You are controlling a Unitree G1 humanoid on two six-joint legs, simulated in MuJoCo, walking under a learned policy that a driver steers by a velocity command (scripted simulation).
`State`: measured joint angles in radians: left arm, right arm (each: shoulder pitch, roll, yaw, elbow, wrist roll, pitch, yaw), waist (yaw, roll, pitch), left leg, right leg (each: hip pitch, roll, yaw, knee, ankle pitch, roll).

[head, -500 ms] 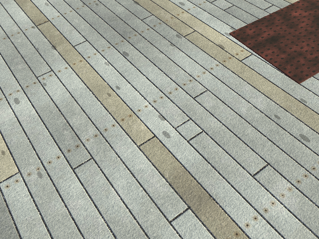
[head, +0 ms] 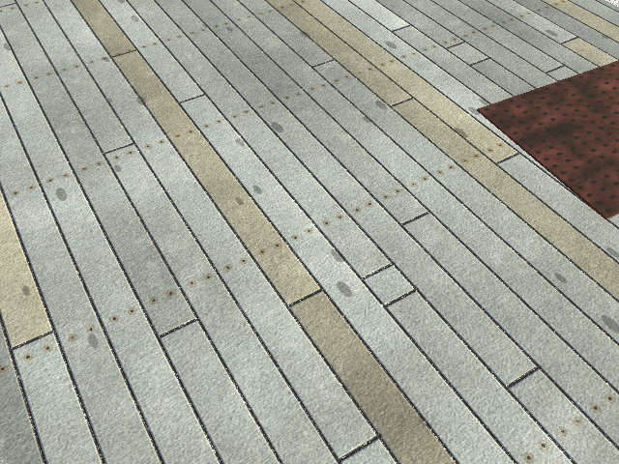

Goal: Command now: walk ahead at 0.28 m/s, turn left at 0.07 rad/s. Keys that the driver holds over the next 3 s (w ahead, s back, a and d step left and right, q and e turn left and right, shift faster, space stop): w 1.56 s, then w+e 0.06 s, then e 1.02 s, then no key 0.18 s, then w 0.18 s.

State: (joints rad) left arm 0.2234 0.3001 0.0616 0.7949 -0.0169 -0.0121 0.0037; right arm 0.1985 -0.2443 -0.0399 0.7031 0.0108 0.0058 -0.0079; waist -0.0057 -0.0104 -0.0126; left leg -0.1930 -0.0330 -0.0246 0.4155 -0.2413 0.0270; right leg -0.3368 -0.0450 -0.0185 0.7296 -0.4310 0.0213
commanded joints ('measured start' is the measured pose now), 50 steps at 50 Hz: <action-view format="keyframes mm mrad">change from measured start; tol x32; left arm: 1 -54 75 15 -69 -4 -49 -12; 30 318 9 -26 6 5 -69 8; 50 -263 47 -14 -171 1 -86 -46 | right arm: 1 -16 -194 -57 -42 13 -21 -1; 24 -286 -92 -23 -136 16 -100 69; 30 258 -277 -88 5 -5 -88 40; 50 189 -213 -54 138 12 -78 10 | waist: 1 -12 137 42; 6 104 -247 4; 24 82 -90 144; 30 -101 297 -454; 50 -73 52 99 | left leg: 1 7 263 -300 -221 -242 194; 9 -695 94 -51 668 -181 23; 25 -386 60 46 104 210 24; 28 138 22 73 111 188 107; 30 667 430 -726 -71 -148 318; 37 1 250 -216 -277 126 229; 50 216 276 -60 -235 271 167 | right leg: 1 -28 6 -14 -140 60 -48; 4 291 33 -25 -283 192 -81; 7 416 -372 665 -579 -278 -323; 27 411 -192 50 -312 979 -149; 31 -384 40 171 629 -98 -49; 50 -321 -44 42 -199 483 -43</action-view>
